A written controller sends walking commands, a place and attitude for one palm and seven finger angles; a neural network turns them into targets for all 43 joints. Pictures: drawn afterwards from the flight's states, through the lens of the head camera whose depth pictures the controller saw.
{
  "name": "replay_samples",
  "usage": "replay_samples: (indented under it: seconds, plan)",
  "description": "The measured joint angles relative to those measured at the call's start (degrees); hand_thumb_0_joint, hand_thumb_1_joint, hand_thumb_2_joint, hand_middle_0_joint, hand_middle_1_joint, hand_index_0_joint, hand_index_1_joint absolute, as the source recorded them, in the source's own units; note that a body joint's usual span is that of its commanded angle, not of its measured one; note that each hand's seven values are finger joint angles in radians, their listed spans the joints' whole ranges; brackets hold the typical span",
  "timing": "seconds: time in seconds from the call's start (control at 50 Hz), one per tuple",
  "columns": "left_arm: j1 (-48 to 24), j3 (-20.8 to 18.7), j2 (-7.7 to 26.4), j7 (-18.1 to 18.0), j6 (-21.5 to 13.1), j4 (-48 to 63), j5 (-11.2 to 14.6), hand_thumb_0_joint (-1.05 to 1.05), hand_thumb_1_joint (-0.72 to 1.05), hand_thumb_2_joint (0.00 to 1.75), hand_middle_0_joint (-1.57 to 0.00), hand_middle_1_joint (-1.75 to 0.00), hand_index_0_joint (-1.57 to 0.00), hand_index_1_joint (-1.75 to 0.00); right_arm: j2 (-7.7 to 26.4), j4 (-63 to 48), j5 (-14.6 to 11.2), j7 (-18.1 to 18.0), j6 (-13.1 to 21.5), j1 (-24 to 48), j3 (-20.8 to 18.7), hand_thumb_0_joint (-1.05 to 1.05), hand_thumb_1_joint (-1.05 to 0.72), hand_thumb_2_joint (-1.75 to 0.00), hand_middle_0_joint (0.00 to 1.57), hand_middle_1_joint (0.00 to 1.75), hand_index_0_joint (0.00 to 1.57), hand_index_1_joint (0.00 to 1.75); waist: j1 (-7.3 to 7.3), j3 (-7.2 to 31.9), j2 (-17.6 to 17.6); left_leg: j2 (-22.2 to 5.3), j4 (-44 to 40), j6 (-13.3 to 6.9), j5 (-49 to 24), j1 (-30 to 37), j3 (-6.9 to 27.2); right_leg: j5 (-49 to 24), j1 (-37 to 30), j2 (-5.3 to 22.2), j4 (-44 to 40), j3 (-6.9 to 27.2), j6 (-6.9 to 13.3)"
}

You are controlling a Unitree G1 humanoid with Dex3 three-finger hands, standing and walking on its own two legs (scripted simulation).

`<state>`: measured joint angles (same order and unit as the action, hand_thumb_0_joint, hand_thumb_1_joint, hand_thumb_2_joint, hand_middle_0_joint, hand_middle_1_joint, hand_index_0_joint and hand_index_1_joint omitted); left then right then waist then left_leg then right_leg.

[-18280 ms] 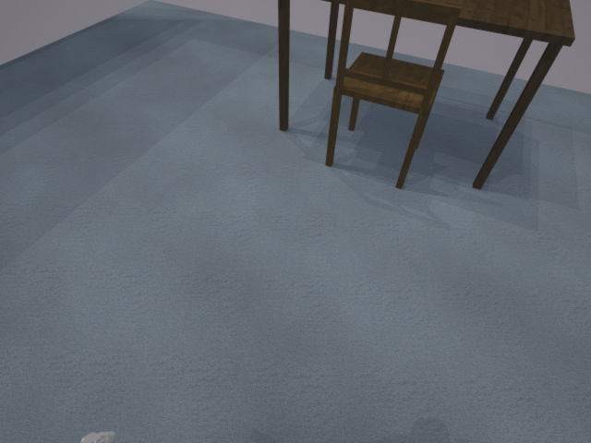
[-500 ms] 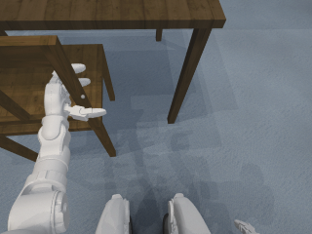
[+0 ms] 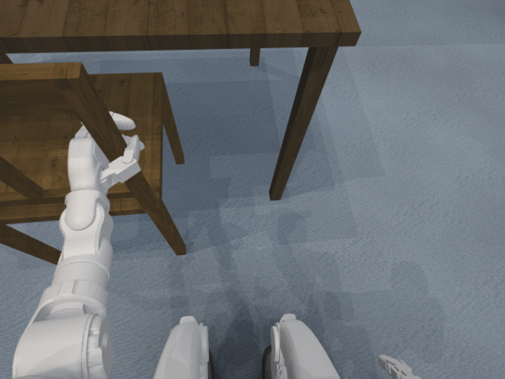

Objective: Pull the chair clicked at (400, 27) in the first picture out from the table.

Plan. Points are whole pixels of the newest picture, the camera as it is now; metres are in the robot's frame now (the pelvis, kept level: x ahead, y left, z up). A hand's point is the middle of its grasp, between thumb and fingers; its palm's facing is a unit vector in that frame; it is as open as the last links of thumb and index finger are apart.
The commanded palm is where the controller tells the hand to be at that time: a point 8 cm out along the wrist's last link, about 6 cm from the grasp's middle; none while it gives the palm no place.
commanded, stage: hook a spindle and tug to test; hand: left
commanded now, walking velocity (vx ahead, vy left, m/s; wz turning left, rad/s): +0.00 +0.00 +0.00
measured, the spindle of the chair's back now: out of the picture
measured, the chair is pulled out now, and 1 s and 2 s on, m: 0.00 0.03 0.03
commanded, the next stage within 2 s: open the thumb and straighten the fingers in 0.48 s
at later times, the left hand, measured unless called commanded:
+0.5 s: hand (122, 182) +0.41 +0.18 +0.02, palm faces +0.07 -1.00 +0.00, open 5.4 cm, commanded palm +0.38 +0.23 +0.03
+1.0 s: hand (120, 180) +0.41 +0.19 +0.02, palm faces +0.07 -1.00 -0.03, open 12.7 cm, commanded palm +0.38 +0.23 +0.02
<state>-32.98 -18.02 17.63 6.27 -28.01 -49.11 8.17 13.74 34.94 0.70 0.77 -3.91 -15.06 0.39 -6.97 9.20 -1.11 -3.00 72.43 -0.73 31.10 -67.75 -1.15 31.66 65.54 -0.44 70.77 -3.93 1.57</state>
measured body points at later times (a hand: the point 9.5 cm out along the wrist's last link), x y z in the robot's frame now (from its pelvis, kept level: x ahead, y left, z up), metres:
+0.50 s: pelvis +0.02 +0.01 +0.01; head +0.15 +0.02 +0.44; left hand +0.40 +0.24 +0.02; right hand +0.13 -0.25 -0.11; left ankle +0.02 +0.11 -0.62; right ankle +0.01 -0.11 -0.62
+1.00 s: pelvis -0.01 +0.00 +0.00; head +0.12 +0.02 +0.43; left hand +0.40 +0.24 +0.02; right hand +0.10 -0.25 -0.12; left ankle +0.02 +0.11 -0.62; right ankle +0.01 -0.11 -0.62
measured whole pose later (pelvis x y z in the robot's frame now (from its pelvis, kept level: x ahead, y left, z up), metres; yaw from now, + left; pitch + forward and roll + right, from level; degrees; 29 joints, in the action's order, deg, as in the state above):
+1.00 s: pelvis -0.01 +0.00 +0.00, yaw +1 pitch +25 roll -2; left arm -26.7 -14.6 16.5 7.4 -26.7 -43.6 8.9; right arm 13.9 35.4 0.0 -0.6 -1.4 -14.0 0.6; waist -5.2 9.2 -1.2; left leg -2.3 72.2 -1.1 30.6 -66.3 -0.6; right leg 31.3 63.6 0.1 70.3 -4.4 1.2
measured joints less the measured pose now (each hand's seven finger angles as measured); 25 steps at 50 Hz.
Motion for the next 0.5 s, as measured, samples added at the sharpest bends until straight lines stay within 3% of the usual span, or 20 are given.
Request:
replay_samples:
  seconds: [0.16,0.5]
  plan:
    - [5.04,0.35,-0.26,0.99,1.02,5.14,1.13,0.02,0.64,0.79,-0.49,-1.45,-0.50,-1.45,-0.18,-1.25,-0.38,0.15,0.24,-0.15,-0.14,0.01,-0.91,-0.90,0.20,0.30,0.20,0.30,0.01,0.05,0.14,-0.22,-1.20,0.01,0.29,1.73,-0.34,0.03,-1.58,-0.29,-1.30,0.37,-0.08]
    - [14.35,4.54,-3.64,0.05,0.96,14.37,2.33,0.02,0.63,0.82,-0.50,-1.45,-0.50,-1.45,-0.35,-1.20,-0.42,0.21,2.16,1.63,-0.81,0.01,-0.91,-0.90,0.20,0.30,0.20,0.30,2.20,0.34,0.00,0.48,-1.88,-0.46,0.98,3.86,-0.43,0.76,-3.98,0.31,-2.17,0.49,-0.71]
